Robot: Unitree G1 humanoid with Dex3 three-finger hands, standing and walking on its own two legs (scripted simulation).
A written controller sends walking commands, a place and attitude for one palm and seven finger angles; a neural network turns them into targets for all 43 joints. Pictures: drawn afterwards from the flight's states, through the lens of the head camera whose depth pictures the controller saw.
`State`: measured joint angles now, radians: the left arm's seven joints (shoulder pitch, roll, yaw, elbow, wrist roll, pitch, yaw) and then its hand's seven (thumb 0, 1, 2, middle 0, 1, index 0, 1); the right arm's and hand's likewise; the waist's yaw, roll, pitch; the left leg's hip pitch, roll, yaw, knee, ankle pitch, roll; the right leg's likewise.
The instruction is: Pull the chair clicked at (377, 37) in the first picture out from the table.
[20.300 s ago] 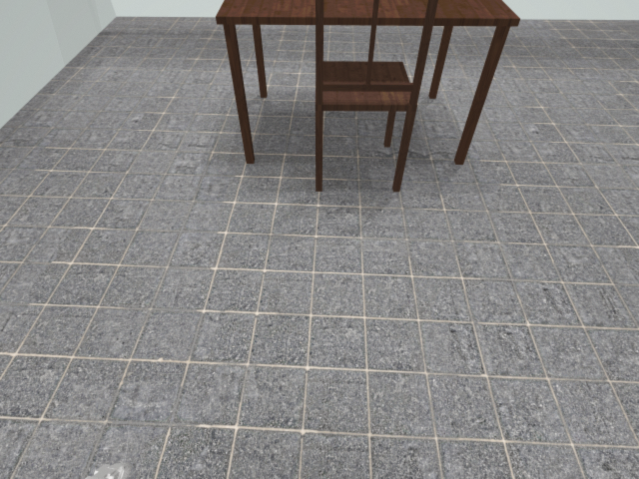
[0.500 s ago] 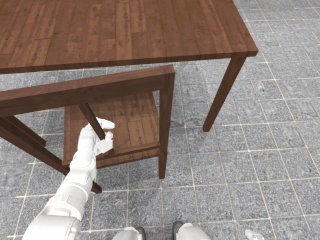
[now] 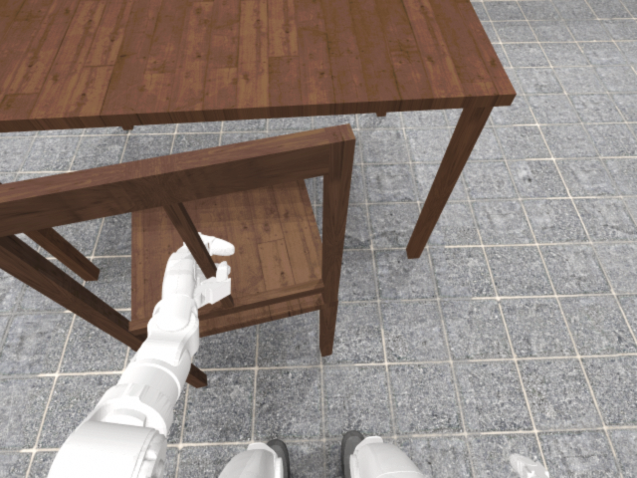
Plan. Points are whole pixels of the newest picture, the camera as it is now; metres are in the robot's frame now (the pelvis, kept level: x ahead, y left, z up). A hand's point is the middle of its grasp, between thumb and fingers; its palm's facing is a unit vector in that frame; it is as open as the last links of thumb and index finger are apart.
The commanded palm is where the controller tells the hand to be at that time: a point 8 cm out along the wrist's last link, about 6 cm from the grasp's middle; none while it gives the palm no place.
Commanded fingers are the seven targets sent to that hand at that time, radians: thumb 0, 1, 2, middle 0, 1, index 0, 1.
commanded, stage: step backward, pulling the chair out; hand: left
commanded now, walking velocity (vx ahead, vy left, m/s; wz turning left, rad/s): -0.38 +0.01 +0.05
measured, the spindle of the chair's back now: (206, 263) +0.40 +0.16 -0.05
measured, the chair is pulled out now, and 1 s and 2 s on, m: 0.12 0.12 0.13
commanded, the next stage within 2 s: stop walking, hand still on the chair in 1.42 s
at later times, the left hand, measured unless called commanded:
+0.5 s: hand (224, 282) +0.38 +0.13 -0.06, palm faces +0.04 -0.98 -0.20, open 4.9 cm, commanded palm +0.36 +0.18 -0.05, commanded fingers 0.00 0.90 0.90 -0.50 -1.45 -0.50 -1.45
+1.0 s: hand (224, 281) +0.38 +0.13 -0.06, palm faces +0.07 -0.98 -0.21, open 5.0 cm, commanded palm +0.36 +0.18 -0.05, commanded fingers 0.00 0.90 0.90 -0.50 -1.45 -0.50 -1.45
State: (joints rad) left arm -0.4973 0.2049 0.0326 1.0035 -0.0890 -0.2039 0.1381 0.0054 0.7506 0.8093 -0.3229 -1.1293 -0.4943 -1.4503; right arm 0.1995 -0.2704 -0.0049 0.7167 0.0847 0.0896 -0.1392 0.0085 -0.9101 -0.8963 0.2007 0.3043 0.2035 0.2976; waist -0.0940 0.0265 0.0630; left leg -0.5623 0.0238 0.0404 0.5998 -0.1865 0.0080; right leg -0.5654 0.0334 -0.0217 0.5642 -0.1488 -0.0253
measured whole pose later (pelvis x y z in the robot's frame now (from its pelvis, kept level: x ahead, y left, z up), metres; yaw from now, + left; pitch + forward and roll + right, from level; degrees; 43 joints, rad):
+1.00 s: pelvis +0.00 -0.01 +0.00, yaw +0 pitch +8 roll +0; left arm -0.51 0.21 0.07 1.04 -0.09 -0.20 0.13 0.01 0.73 0.83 -0.33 -1.14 -0.49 -1.45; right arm 0.20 -0.26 0.00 0.74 0.08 0.05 -0.13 0.01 -0.91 -0.90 0.20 0.30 0.21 0.30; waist -0.09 0.03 0.06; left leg -0.57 0.04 0.03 0.62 -0.20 -0.01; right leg -0.57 0.05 -0.03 0.59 -0.16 -0.05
